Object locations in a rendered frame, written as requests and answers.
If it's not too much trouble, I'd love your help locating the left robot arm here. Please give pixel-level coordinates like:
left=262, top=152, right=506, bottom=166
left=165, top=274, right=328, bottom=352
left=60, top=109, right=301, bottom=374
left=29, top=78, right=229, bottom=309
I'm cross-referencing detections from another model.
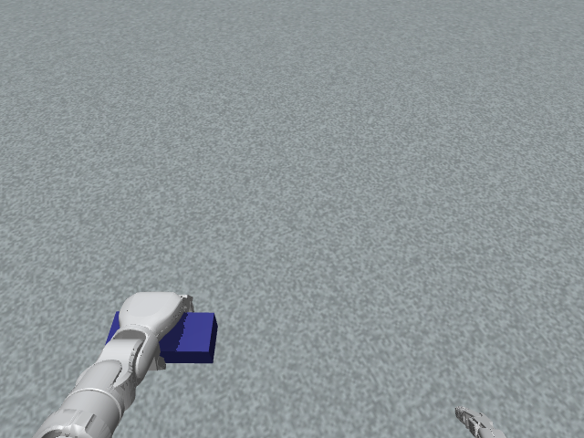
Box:
left=32, top=325, right=159, bottom=438

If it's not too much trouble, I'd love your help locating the carton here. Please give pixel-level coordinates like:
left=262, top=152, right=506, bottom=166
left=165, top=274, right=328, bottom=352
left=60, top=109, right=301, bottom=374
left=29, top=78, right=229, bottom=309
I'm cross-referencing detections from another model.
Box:
left=105, top=311, right=218, bottom=363

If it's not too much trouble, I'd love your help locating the right robot hand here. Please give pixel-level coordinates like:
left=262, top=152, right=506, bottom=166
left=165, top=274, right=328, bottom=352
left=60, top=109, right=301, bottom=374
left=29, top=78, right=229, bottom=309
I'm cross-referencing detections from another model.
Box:
left=455, top=406, right=506, bottom=438

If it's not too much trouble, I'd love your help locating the left robot hand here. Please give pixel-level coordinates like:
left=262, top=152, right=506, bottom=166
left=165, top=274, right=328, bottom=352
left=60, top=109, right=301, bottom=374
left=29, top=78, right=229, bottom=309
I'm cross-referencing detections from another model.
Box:
left=119, top=292, right=194, bottom=370

